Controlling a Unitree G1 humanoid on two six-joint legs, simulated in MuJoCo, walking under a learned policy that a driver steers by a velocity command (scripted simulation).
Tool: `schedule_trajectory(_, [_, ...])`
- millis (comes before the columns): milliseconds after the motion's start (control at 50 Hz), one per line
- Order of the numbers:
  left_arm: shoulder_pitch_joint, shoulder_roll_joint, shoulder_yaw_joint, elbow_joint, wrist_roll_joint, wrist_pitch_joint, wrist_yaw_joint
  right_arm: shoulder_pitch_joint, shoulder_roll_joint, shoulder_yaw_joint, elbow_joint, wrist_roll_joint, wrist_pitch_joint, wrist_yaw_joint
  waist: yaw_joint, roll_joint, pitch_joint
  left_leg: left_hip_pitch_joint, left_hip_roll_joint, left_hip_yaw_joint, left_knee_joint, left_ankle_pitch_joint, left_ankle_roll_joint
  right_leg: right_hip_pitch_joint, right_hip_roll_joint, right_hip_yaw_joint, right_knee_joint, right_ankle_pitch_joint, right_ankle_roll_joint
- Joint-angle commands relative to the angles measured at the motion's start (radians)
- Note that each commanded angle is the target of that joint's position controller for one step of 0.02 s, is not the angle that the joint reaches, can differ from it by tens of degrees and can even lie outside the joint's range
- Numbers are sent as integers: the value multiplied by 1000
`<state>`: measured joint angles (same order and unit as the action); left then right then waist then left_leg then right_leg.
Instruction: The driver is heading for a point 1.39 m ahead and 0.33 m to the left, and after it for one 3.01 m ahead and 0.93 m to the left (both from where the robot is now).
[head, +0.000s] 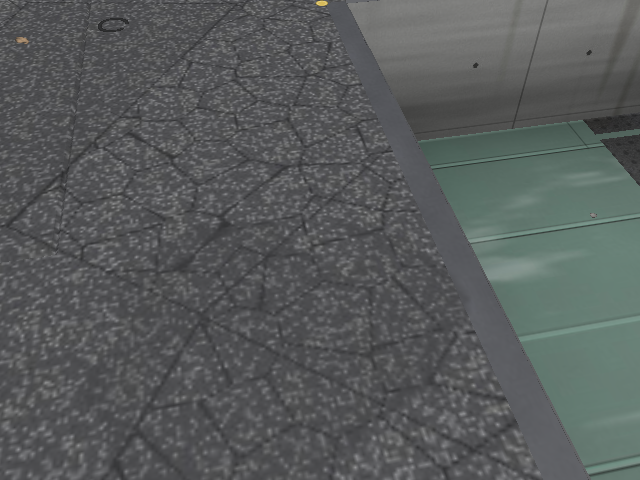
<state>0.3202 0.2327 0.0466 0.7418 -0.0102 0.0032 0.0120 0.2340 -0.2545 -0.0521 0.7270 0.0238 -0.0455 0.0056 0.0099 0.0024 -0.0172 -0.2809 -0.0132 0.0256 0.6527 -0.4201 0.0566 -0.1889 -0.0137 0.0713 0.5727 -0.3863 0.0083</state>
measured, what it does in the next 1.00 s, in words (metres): walks ahead: right foot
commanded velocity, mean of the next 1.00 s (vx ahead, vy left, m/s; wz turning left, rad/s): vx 0.45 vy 0.00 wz -0.01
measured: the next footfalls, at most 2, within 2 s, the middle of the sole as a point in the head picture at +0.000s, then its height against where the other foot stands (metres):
right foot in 0.46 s outside the picture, level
left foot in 1.04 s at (301, 423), level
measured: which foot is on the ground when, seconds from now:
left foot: down 0.00-0.46, up 0.48-1.00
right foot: down 0.00-0.04, up 0.06-0.44, down 0.46-1.00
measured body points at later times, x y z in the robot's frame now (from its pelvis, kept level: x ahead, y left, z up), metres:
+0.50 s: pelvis +0.21 -0.05 -0.01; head +0.24 -0.06 +0.44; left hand +0.45 +0.18 -0.08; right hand +0.18 -0.33 -0.14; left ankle +0.01 +0.10 -0.70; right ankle +0.32 -0.15 -0.73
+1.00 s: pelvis +0.47 -0.04 +0.00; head +0.51 -0.03 +0.45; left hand +0.47 +0.24 -0.13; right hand +0.70 -0.26 -0.09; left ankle +0.64 +0.09 -0.72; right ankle +0.32 -0.15 -0.73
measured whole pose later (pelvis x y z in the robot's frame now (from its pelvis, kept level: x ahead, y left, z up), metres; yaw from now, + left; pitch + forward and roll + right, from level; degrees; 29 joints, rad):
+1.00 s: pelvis +0.47 -0.04 +0.00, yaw +1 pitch +2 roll -3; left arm 0.38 0.27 0.06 0.86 -0.03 -0.05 0.00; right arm 0.05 -0.24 -0.02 0.72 0.02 -0.07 0.04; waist 0.09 0.04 0.03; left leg -0.57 0.07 0.00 0.54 -0.01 0.04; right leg 0.10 0.06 -0.04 0.23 -0.36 -0.02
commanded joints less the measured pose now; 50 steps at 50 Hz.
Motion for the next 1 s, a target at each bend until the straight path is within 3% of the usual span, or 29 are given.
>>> schedule_trajectory(20, [-122, 140, 31, -84, -12, -25, 3, 49, -65, -27, -38, 2, -48, 14, -79, -170, 118, 154, 7, -19, -140, 76, 47, -239, -142, 218, -237, -217, -132])
schedule_trajectory(40, [-160, 88, 16, -108, -5, -35, 3, 144, -122, -44, -12, -5, -50, 13, -108, -45, 81, 260, 104, -178, -231, 18, 79, -323, -61, 99, -41, -101, -75])
schedule_trajectory(60, [-181, 65, 12, -151, -11, -53, 11, 236, -229, -72, 5, -10, -53, 23, -118, 227, 56, 355, 287, -546, -401, -136, 190, -474, 57, -52, 260, -63, -7])
schedule_trajectory(80, [-207, 131, 30, -170, -25, -68, 16, 258, -215, -65, 5, -23, -57, 26, -131, 259, 86, 372, 402, -764, -479, -145, 281, -624, 43, 10, 469, -209, -4])
schedule_trajectory(100, [-177, 145, 39, -155, -33, -79, 9, 218, -164, -46, -1, -23, -60, 19, -93, 171, 119, 381, 397, -703, -458, -117, 272, -690, -9, 39, 582, -160, -24])
schedule_trajectory(140, [-159, 112, 32, -130, -23, -91, -6, 175, -142, -37, -11, -21, -56, 10, -68, 83, 110, 388, 325, -523, -466, -38, 212, -721, -63, 16, 578, 4, -53])
schedule_trajectory(160, [-173, 106, 33, -128, -13, -93, -13, 157, -131, -31, -13, -22, -51, 7, -62, 74, 109, 364, 291, -443, -481, 52, 185, -694, -87, 10, 534, 66, -54])
schedule_trajectory(220, [-216, 66, 18, -132, -4, -93, -36, 167, -119, -24, -3, -16, -37, -3, -70, 83, 95, 306, 220, -257, -516, 277, 162, -596, -75, -55, 357, 184, -16])
schedule_trajectory(280, [-304, 37, -1, -151, -4, -95, -46, 182, -164, -34, 14, -10, -31, -16, -91, 93, 99, 239, 195, -156, -520, 367, 142, -479, -44, -84, 137, 324, 11])
schedule_trajectory(340, [-357, 65, 3, -166, -13, -95, -57, 207, -193, -42, 35, 2, -29, -18, -94, 105, 113, 204, 233, -147, -526, 366, 133, -380, -28, -84, 34, 392, 4])
schedule_trajectory(400, [-360, 106, 18, -175, -15, -97, -64, 196, -205, -49, 47, 8, -18, -19, -58, 98, 106, 272, 271, -136, -467, 512, 105, -336, -16, -78, -18, 357, -45])
schedule_trajectory(420, [-317, 126, 30, -167, -9, -96, -64, 181, -212, -52, 48, 7, -13, -20, -24, 102, 68, 290, 267, -120, -395, 680, 93, -265, 5, -93, -35, 339, -70])
schedule_trajectory(440, [-208, 157, 50, -136, -6, -93, -59, 168, -213, -51, 48, 5, -7, -22, 41, 96, -9, 279, 236, -81, -251, 844, 71, -111, 34, -119, -51, 338, -99])
schedule_trajectory(460, [-45, 193, 71, -87, -6, -88, -50, 175, -189, -42, 47, 1, -3, -26, 114, 85, -116, 184, 194, -46, -54, 865, 40, 126, 27, -110, -32, 351, -131])
schedule_trajectory(480, [131, 282, 90, -55, -4, -77, -34, 200, -107, -10, 25, -34, -2, -31, 154, -90, -273, -43, 113, 1, 312, 430, -3, 432, -210, 179, -27, 322, -188])
schedule_trajectory(500, [133, 311, 84, -45, 0, -83, -47, 339, -17, 13, 21, -8, -20, -24, 66, -333, -399, -328, -46, -119, 587, -164, -33, 608, -381, 694, -231, -40, -320])
schedule_trajectory(520, [66, 212, 59, -51, -13, -90, -49, 246, -134, -15, 28, 15, -31, -18, 91, -213, -254, -438, 17, -183, 689, -114, -21, 491, -351, 669, -301, -149, -275])
schedule_trajectory(540, [-5, 174, 45, -53, -14, -94, -49, 132, -177, -28, -3, 28, -38, -13, 76, -146, -107, -470, 63, -150, 676, -5, -5, 338, -318, 508, -311, -89, -240])
schedule_trajectory(560, [-67, 162, 39, -54, -5, -95, -51, 89, -161, -26, -9, 16, -42, -18, 41, -53, -50, -426, 110, -131, 634, 89, -5, 204, -280, 404, -328, 36, -222])
schedule_trajectory(580, [-109, 136, 35, -54, 4, -97, -53, 88, -149, -29, -4, 0, -41, -20, 7, -62, -13, -392, 139, -128, 588, 146, -10, 115, -234, 316, -352, 120, -218])
schedule_trajectory(600, [-131, 116, 29, -59, 15, -101, -52, 113, -144, -30, 4, 2, -30, -17, -18, -101, -11, -339, 161, -131, 576, 190, -13, 55, -205, 257, -385, 148, -217])
schedule_trajectory(620, [-138, 108, 30, -52, 13, -109, -53, 129, -127, -29, 14, 4, -19, -18, -31, -103, -10, -314, 167, -126, 560, 210, -20, 24, -191, 225, -411, 175, -226])
schedule_trajectory(660, [-125, 118, 33, -30, 7, -121, -51, 113, -112, -28, 14, 0, -4, -21, -41, -68, 24, -328, 173, -116, 510, 238, -37, -17, -183, 166, -443, 245, -240])
schedule_trajectory(700, [-97, 139, 37, -12, 10, -123, -42, 39, -104, -22, -8, -8, -1, -24, -26, -42, 61, -406, 182, -113, 419, 305, -62, 3, -185, 132, -460, 323, -252])
schedule_trajectory(760, [-62, 149, 35, 6, 6, -112, -30, -50, -90, -14, -23, -13, -9, -18, 3, -36, 68, -444, 178, -99, 245, 434, -81, 58, -165, 63, -449, 435, -234])
schedule_trajectory(820, [-10, 172, 37, 29, -3, -102, -24, -155, -67, 0, -45, -10, -21, -5, 49, -33, 88, -417, 155, -61, 83, 524, -80, 89, -157, 18, -457, 439, -217])
schedule_trajectory(900, [70, 185, 41, 70, -15, -82, -19, -277, -59, 10, -85, -1, -34, 20, 92, -26, 120, -434, 128, -41, -56, 506, -58, 211, -195, 12, -421, 450, -217])
schedule_trajectory(960, [74, 200, 50, 84, -21, -64, -12, -276, -83, 3, -95, 3, -40, 38, 65, -50, 100, -383, 103, -36, -111, 408, -19, 293, -232, 20, -360, 552, -198])
schedule_trajectory(1000, [45, 217, 56, 82, -19, -53, -6, -166, -128, -17, -67, 4, -43, 36, -1, -89, 24, -211, 50, 3, -131, 336, 19, 317, -219, 7, -239, 820, -175])
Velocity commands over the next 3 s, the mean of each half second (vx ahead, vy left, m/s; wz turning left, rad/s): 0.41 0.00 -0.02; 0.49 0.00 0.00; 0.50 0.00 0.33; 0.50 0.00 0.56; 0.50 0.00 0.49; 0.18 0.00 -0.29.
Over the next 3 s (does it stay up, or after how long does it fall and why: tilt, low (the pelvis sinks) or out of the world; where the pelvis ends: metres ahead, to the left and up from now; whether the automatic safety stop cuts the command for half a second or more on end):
stays up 1.32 0.35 0.00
